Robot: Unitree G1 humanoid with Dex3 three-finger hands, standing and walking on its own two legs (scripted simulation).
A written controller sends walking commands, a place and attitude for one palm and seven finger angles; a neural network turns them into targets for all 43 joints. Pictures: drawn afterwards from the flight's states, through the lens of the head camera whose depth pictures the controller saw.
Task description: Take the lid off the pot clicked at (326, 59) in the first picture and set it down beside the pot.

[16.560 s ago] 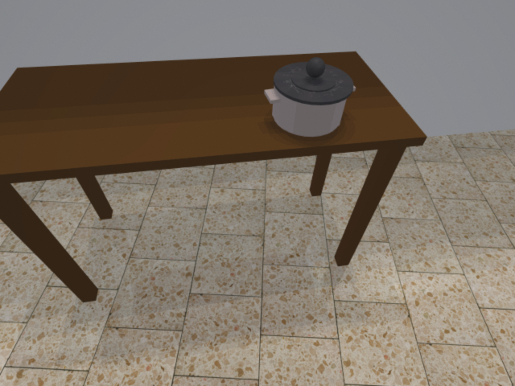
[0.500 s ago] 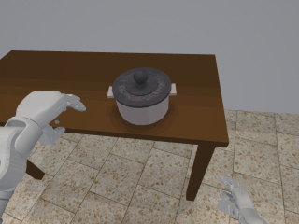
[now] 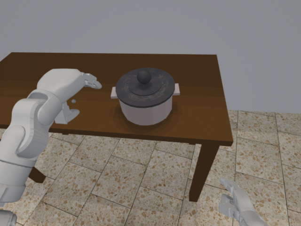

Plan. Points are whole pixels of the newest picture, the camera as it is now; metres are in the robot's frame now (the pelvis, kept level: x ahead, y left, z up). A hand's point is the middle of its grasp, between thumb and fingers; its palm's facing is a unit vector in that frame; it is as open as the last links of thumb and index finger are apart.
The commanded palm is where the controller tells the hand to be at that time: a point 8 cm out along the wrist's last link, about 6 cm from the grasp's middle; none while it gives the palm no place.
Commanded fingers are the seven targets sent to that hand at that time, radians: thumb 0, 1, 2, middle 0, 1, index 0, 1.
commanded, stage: move the open hand above the knob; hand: left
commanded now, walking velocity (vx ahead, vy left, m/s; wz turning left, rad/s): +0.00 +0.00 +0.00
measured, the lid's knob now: (144, 76) +0.53 +0.10 +0.11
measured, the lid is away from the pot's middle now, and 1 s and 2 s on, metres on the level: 0.00 0.00 0.00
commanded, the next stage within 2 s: none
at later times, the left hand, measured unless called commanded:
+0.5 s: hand (109, 92) +0.39 +0.16 +0.17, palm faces -0.17 -0.08 -0.98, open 10.1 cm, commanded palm +0.37 +0.18 +0.26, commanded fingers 0.00 -0.35 1.54 -0.85 -0.08 -0.85 -0.08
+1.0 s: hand (120, 70) +0.45 +0.15 +0.19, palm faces -0.18 -0.11 -0.98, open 10.1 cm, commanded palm +0.43 +0.14 +0.26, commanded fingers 0.00 -0.35 1.54 -0.85 -0.08 -0.85 -0.08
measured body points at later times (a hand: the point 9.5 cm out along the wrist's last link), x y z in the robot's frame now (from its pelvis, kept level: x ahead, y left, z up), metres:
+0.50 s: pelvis +0.02 -0.02 +0.00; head +0.03 -0.06 +0.45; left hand +0.39 +0.17 +0.22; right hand +0.22 -0.24 -0.11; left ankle +0.08 +0.07 -0.74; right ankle +0.01 -0.13 -0.74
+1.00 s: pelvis +0.04 -0.03 +0.00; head +0.05 -0.07 +0.45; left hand +0.46 +0.15 +0.24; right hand +0.22 -0.27 -0.11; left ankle +0.08 +0.07 -0.74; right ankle +0.01 -0.13 -0.74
